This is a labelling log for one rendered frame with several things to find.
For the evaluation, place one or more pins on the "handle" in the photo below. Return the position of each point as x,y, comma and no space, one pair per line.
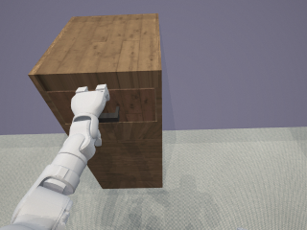
112,117

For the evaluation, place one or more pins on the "robot left forearm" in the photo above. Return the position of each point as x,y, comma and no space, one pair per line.
63,174

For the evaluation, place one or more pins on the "drawer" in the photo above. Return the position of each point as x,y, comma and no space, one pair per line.
135,104

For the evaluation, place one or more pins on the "robot left hand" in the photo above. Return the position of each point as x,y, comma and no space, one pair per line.
92,102

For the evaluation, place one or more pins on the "robot left upper arm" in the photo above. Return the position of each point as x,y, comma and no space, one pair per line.
44,210

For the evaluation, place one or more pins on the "cabinet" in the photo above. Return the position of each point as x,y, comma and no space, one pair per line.
122,51

